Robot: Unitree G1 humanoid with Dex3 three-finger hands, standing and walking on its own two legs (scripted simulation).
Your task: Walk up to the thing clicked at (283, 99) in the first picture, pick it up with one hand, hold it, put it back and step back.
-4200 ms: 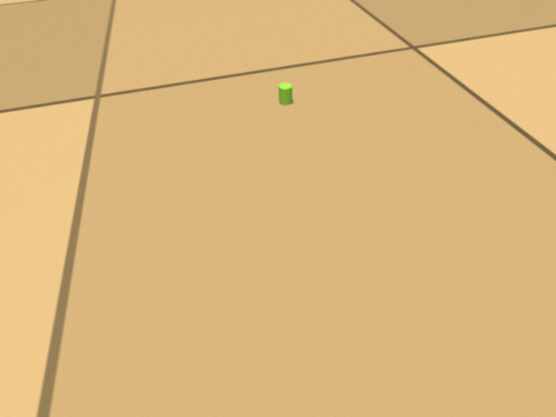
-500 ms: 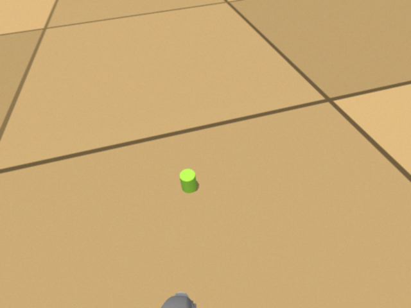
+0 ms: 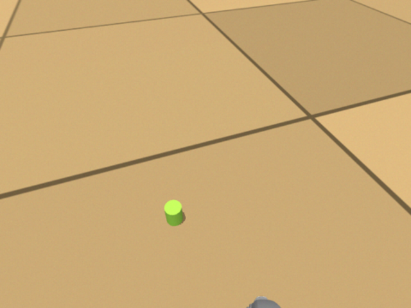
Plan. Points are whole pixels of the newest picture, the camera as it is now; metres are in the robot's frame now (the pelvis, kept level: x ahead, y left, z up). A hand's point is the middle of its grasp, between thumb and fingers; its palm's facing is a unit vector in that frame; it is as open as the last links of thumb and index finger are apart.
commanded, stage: walk up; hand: left
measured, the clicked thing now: (173, 213) +0.73 +0.18 -0.72
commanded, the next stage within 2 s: none
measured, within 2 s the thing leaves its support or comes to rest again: neither
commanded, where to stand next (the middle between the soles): +0.39 -0.02 m, yaw -1 degrees
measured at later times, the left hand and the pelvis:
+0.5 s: hand (111, 285) +0.22 +0.23 -0.12, palm faces -0.02 -0.92 -0.40, open 7.4 cm; pelvis +0.15 -0.04 +0.00, yaw +0 degrees
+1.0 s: hand (107, 237) +0.34 +0.28 -0.16, palm faces -0.06 -0.94 -0.34, open 7.4 cm; pelvis +0.28 +0.01 -0.01, yaw -1 degrees
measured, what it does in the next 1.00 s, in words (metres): walks ahead: right foot, then left foot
